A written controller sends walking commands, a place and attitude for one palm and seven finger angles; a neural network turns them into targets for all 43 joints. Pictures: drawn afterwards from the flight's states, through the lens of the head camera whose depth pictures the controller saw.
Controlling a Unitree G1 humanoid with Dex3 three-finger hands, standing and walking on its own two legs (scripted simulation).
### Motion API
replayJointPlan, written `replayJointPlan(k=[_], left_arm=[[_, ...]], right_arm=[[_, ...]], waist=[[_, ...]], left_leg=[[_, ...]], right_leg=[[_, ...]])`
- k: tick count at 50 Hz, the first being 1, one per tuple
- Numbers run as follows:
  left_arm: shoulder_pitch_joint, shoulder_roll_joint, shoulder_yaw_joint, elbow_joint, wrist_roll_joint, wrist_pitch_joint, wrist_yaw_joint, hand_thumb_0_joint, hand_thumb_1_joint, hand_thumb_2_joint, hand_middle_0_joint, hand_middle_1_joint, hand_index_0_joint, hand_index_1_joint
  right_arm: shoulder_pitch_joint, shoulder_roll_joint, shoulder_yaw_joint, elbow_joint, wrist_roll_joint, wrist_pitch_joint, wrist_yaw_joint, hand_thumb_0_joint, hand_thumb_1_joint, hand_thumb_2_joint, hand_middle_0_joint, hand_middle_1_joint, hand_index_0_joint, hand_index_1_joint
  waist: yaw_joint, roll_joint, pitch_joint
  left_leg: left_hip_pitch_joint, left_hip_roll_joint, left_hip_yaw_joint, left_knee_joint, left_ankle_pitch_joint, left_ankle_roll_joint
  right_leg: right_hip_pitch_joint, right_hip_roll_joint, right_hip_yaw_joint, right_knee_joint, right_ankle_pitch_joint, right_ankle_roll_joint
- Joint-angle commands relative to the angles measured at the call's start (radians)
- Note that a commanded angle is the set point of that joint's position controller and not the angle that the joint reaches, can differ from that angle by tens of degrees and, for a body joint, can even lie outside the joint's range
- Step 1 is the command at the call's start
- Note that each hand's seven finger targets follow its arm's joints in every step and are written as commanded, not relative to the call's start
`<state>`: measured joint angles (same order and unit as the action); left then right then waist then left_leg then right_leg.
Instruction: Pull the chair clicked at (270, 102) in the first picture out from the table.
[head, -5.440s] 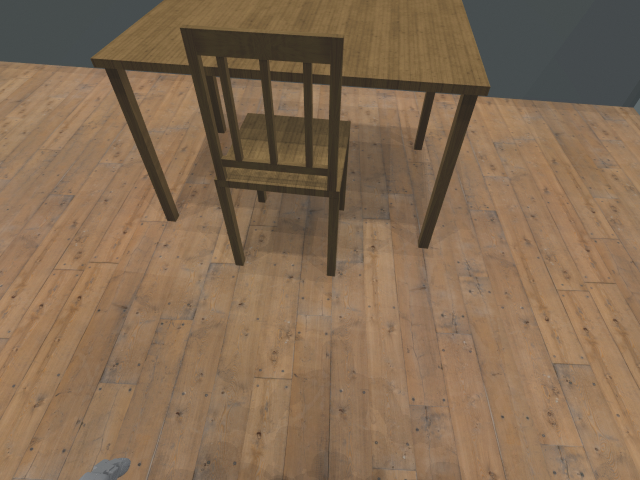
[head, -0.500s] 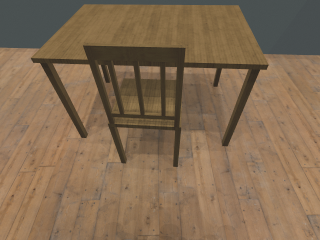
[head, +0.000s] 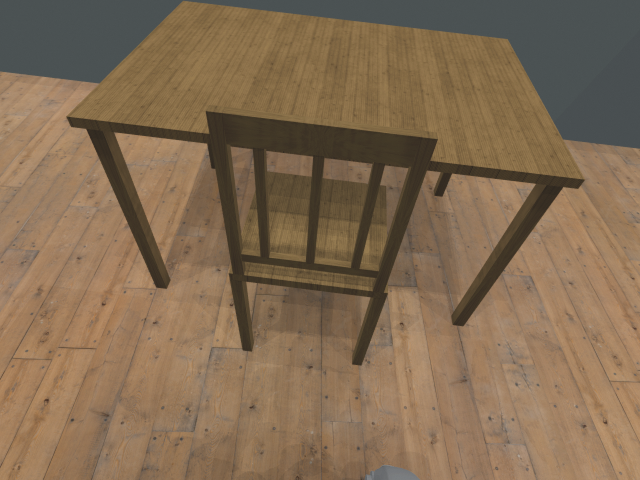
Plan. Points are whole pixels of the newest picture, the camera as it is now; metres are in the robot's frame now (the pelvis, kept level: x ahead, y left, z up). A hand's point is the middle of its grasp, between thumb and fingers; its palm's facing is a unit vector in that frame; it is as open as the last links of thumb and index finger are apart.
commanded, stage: take the last steps up to it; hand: left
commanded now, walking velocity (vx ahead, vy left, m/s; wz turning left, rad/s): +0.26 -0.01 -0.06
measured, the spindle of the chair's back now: (314, 213) +0.63 +0.05 -0.10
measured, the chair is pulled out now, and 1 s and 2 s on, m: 0.00 0.00 0.00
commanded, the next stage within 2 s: come to a stop and stand still in 0.26 s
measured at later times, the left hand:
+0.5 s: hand (225, 417) +0.24 +0.16 -0.17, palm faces +0.00 -0.97 -0.23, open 7.1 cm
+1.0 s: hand out of the picture +0.14 +0.23 -0.19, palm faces +0.02 -0.98 -0.19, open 7.4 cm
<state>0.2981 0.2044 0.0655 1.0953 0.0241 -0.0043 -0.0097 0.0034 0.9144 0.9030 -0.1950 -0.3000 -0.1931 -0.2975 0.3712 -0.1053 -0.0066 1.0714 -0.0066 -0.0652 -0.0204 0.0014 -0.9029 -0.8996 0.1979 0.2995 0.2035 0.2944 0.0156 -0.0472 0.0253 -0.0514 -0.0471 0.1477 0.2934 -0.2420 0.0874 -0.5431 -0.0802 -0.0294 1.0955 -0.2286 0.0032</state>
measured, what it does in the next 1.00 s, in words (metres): walks ahead: right foot, then left foot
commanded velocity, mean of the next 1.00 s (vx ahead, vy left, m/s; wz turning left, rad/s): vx -0.01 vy -0.05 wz -0.02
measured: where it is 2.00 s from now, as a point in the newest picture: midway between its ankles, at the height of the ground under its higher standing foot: outside the picture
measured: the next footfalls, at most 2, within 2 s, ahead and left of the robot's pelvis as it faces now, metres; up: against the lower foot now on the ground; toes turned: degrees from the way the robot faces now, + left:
right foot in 0.30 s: +0.23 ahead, -0.10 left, +0.00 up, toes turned -6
left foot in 0.74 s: +0.22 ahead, +0.13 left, +0.00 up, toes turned +1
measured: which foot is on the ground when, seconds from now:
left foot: down 0.00-0.30, up 0.32-0.72, down 0.74-1.00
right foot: up 0.00-0.28, down 0.30-0.76, up 0.78-1.00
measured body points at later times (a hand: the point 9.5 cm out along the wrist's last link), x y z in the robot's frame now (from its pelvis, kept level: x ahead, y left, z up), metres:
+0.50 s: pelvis +0.16 -0.02 -0.01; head +0.18 -0.03 +0.44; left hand +0.24 +0.21 -0.15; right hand +0.14 -0.24 -0.17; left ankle +0.12 +0.11 -0.68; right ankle +0.19 -0.10 -0.75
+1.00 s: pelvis +0.14 +0.03 +0.00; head +0.17 +0.07 +0.45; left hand +0.15 +0.28 -0.17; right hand +0.19 -0.20 -0.13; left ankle +0.18 +0.13 -0.75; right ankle +0.06 -0.12 -0.66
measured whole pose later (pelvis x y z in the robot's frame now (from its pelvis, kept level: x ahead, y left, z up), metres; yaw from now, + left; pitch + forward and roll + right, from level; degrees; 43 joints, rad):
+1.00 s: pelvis +0.14 +0.03 +0.00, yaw -3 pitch +0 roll -1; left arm 0.28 0.23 0.07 1.07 0.02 0.07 0.03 0.00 0.91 0.90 -0.20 -0.30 -0.19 -0.30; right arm 0.20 -0.13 -0.02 1.01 -0.01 0.01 -0.05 0.00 -0.92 -0.90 0.20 0.30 0.21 0.29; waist 0.02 -0.07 0.04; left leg -0.25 0.02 0.08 0.40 -0.16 0.04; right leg -0.39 0.02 0.08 1.07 -0.37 0.05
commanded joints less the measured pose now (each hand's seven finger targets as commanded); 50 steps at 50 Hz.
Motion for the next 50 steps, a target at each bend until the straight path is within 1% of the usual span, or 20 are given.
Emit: replayJointPlan(k=[1,8,11,13,14,15,16,17,18,19,21,23,30,35,36,38,39,41,44,50], left_arm=[[-0.028,0.011,0.004,-0.059,0.001,-0.008,0.0,0.0,0.9,0.9,-0.2,-0.3,-0.2,-0.3],[-0.215,-0.012,-0.014,-0.126,-0.003,-0.022,0.004,0.0,0.9,0.9,-0.2,-0.3,-0.2,-0.3],[-0.167,-0.018,-0.018,-0.119,-0.003,-0.032,0.011,0.0,0.9,0.9,-0.2,-0.3,-0.2,-0.3],[-0.009,0.014,-0.009,-0.073,0.0,-0.046,0.018,0.0,0.9,0.9,-0.2,-0.3,-0.2,-0.3],[0.111,0.048,0.004,-0.039,0.001,-0.058,0.022,0.0,0.9,0.9,-0.2,-0.3,-0.2,-0.3],[0.216,0.124,0.024,-0.011,0.003,-0.073,0.032,0.0,0.9,0.9,-0.2,-0.3,-0.2,-0.3],[0.236,0.179,0.029,-0.007,-0.016,-0.07,0.032,0.0,0.9,0.9,-0.2,-0.3,-0.2,-0.3],[0.16,0.162,0.029,-0.031,-0.024,-0.06,0.036,0.0,0.9,0.9,-0.2,-0.3,-0.2,-0.3],[0.08,0.125,0.023,-0.048,-0.02,-0.057,0.039,0.0,0.9,0.9,-0.2,-0.3,-0.2,-0.3],[0.01,0.075,0.005,-0.067,-0.019,-0.057,0.041,0.0,0.9,0.9,-0.2,-0.3,-0.2,-0.3],[-0.072,0.017,-0.024,-0.086,-0.012,-0.06,0.049,0.0,0.9,0.9,-0.2,-0.3,-0.2,-0.3],[-0.102,0.024,-0.022,-0.102,-0.003,-0.051,0.056,0.0,0.9,0.9,-0.2,-0.3,-0.2,-0.3],[-0.039,0.111,0.004,-0.097,0.003,-0.011,0.056,0.0,0.9,0.9,-0.2,-0.3,-0.2,-0.3],[-0.065,0.129,0.011,-0.105,0.0,0.011,0.059,0.0,0.9,0.9,-0.2,-0.3,-0.2,-0.3],[-0.062,0.109,0.008,-0.107,-0.005,0.016,0.059,0.0,0.9,0.9,-0.2,-0.3,-0.2,-0.3],[-0.001,0.034,-0.012,-0.114,-0.016,0.029,0.058,0.0,0.9,0.9,-0.2,-0.3,-0.2,-0.3],[-0.006,0.049,-0.01,-0.116,-0.011,0.038,0.061,0.0,0.9,0.9,-0.2,-0.3,-0.2,-0.3],[0.011,0.067,0.005,-0.088,0.0,0.06,0.059,0.0,0.9,0.9,-0.2,-0.3,-0.2,-0.3],[0.056,0.069,0.012,-0.061,0.0,0.057,0.043,0.0,0.9,0.9,-0.2,-0.3,-0.2,-0.3],[0.043,0.075,0.017,-0.069,0.004,0.074,0.031,0.0,0.9,0.9,-0.2,-0.3,-0.2,-0.3]], right_arm=[[0.111,-0.139,-0.026,0.003,-0.003,-0.025,-0.018,0.0,-0.9,-0.9,0.2,0.3,0.2,0.3],[0.204,-0.117,-0.02,0.064,-0.017,-0.018,-0.023,0.0,-0.9,-0.9,0.2,0.3,0.2,0.3],[0.19,-0.137,-0.024,0.074,-0.016,-0.012,-0.024,0.0,-0.9,-0.9,0.2,0.3,0.2,0.3],[0.159,-0.146,-0.027,0.07,-0.006,-0.011,-0.022,0.0,-0.9,-0.9,0.2,0.3,0.2,0.3],[0.133,-0.145,-0.029,0.059,0.001,-0.014,-0.019,0.0,-0.9,-0.9,0.2,0.3,0.2,0.3],[0.146,-0.112,-0.032,0.038,0.012,-0.017,-0.013,0.0,-0.9,-0.9,0.2,0.3,0.2,0.3],[0.182,-0.097,-0.033,0.026,0.016,-0.014,-0.016,0.0,-0.9,-0.9,0.2,0.3,0.2,0.3],[0.133,-0.104,-0.037,0.022,0.011,-0.004,-0.02,0.0,-0.9,-0.9,0.2,0.3,0.2,0.3],[0.087,-0.07,-0.037,0.009,0.006,0.01,-0.012,0.0,-0.9,-0.9,0.2,0.3,0.2,0.3],[0.056,-0.068,-0.033,0.012,-0.003,0.019,-0.008,0.0,-0.9,-0.9,0.2,0.3,0.2,0.3],[0.102,-0.032,-0.02,0.033,-0.004,0.052,-0.013,0.0,-0.9,-0.9,0.2,0.3,0.2,0.3],[0.134,-0.006,-0.021,0.041,0.002,0.079,-0.015,0.0,-0.9,-0.9,0.2,0.3,0.2,0.3],[-0.054,-0.089,-0.045,-0.05,0.0,0.1,-0.006,0.0,-0.9,-0.9,0.2,0.3,0.2,0.3],[-0.055,-0.097,-0.05,-0.056,0.004,0.091,-0.005,0.0,-0.9,-0.9,0.2,0.3,0.2,0.3],[-0.026,-0.113,-0.052,-0.048,0.001,0.082,-0.005,0.0,-0.9,-0.9,0.2,0.3,0.2,0.3],[-0.063,-0.218,-0.057,-0.08,-0.013,0.067,-0.012,0.0,-0.9,-0.9,0.2,0.3,0.2,0.3],[-0.079,-0.227,-0.054,-0.09,-0.02,0.069,-0.021,0.0,-0.9,-0.9,0.2,0.3,0.2,0.3],[-0.125,-0.191,-0.042,-0.087,-0.018,0.064,-0.043,0.0,-0.9,-0.9,0.2,0.3,0.2,0.3],[-0.142,-0.196,-0.04,-0.101,-0.016,0.064,-0.043,0.0,-0.9,-0.9,0.2,0.3,0.2,0.3],[-0.08,-0.21,-0.059,-0.082,-0.013,0.074,-0.041,0.0,-0.9,-0.9,0.2,0.3,0.2,0.3]], waist=[[-0.009,0.127,0.072],[-0.066,0.133,0.128],[-0.036,0.163,0.077],[0.034,0.116,-0.013],[0.091,0.09,-0.078],[0.113,-0.061,-0.174],[0.069,-0.114,-0.234],[0.059,0.001,-0.138],[0.032,-0.024,-0.052],[0.004,0.037,0.021],[-0.066,0.075,0.023],[-0.086,0.043,-0.014],[-0.004,-0.11,-0.072],[-0.031,-0.129,-0.058],[-0.04,-0.064,-0.068],[-0.009,0.294,-0.047],[-0.013,0.236,-0.026],[0.008,0.232,0.002],[0.008,0.172,-0.043],[-0.032,0.201,-0.03]], left_leg=[[0.069,0.287,-0.167,-0.109,0.518,0.042],[0.099,0.292,-0.15,-0.034,0.718,0.068],[0.102,0.288,-0.117,0.076,0.939,0.049],[0.04,0.261,-0.096,0.25,0.933,0.018],[-0.065,0.222,-0.078,0.41,0.793,-0.009],[-0.295,0.115,-0.036,0.683,0.356,-0.051],[-0.424,0.013,-0.054,0.989,-0.349,-0.077],[-0.444,0.072,-0.163,1.04,-0.329,-0.057],[-0.469,0.089,-0.152,1.057,-0.285,-0.06],[-0.453,0.121,-0.167,1.028,-0.21,-0.069],[-0.307,0.136,-0.169,0.871,-0.153,-0.101],[-0.235,0.125,-0.137,0.717,-0.128,-0.121],[-0.31,0.081,-0.121,0.531,-0.171,-0.153],[-0.141,0.07,-0.115,0.209,0.036,-0.142],[-0.061,0.109,-0.127,0.102,0.176,-0.13],[-0.122,0.422,-0.426,0.002,0.664,0.02],[-0.195,0.446,-0.432,-0.003,0.659,0.083],[-0.211,0.367,-0.348,-0.008,0.565,0.031],[-0.124,0.323,-0.28,-0.007,0.435,0.016],[-0.071,0.325,-0.323,-0.093,0.016,0.008]], right_leg=[[-0.145,-0.016,-0.009,-0.032,0.03,0.013],[-0.083,0.013,-0.068,-0.309,-0.005,-0.031],[0.074,0.073,-0.113,-0.421,-0.026,-0.065],[0.316,0.103,-0.114,-0.543,0.094,-0.077],[0.513,0.065,-0.066,-0.596,0.225,-0.098],[0.736,-0.169,0.233,-0.591,0.531,-0.212],[0.775,-0.384,0.495,-0.697,0.778,-0.354],[0.626,-0.366,0.444,-0.758,0.6,-0.372],[0.506,-0.333,0.424,-0.813,0.449,-0.339],[0.369,-0.277,0.308,-0.818,0.486,-0.286],[0.198,-0.202,0.119,-0.821,0.665,-0.216],[0.155,-0.163,0.024,-0.792,0.697,-0.188],[0.36,-0.197,0.113,-0.713,0.702,-0.217],[0.306,-0.144,0.099,-0.628,0.507,-0.142],[0.274,-0.099,0.077,-0.571,0.36,-0.095],[0.189,0.07,-0.013,-0.335,-0.3,0.008],[0.199,0.08,0.05,-0.188,-0.361,0.008],[0.155,0.082,0.126,-0.057,-0.261,0.01],[0.099,0.093,0.123,0.02,-0.156,0.039],[0.072,0.076,0.112,-0.058,-0.147,0.05]])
